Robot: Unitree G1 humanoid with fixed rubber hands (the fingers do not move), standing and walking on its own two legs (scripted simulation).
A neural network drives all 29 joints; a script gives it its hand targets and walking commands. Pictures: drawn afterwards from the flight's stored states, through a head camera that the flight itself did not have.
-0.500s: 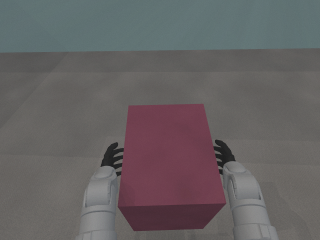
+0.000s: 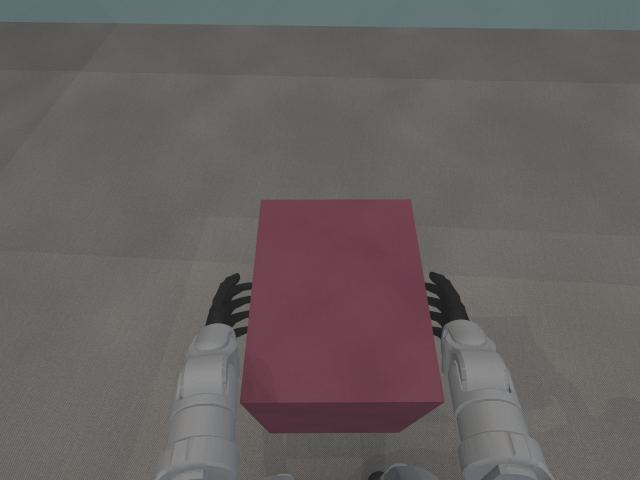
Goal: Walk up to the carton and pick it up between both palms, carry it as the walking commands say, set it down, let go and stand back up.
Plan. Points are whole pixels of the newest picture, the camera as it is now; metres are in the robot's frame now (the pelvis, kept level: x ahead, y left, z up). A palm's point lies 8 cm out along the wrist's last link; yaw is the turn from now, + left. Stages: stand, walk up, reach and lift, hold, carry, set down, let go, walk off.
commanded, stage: set down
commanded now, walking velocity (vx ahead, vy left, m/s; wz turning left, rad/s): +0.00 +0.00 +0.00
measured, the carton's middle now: (335, 324) +0.34 +0.00 -0.11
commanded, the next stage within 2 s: none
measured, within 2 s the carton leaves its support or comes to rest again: neither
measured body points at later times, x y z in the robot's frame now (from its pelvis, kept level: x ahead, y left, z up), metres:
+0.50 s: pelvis -0.04 +0.00 -0.06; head +0.12 -0.01 +0.36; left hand +0.35 +0.15 -0.12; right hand +0.34 -0.17 -0.12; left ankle +0.01 +0.10 -0.73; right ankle +0.05 -0.11 -0.73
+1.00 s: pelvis -0.04 +0.00 -0.13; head +0.15 -0.02 +0.27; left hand +0.38 +0.15 -0.20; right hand +0.36 -0.16 -0.21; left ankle +0.01 +0.11 -0.73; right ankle +0.05 -0.11 -0.73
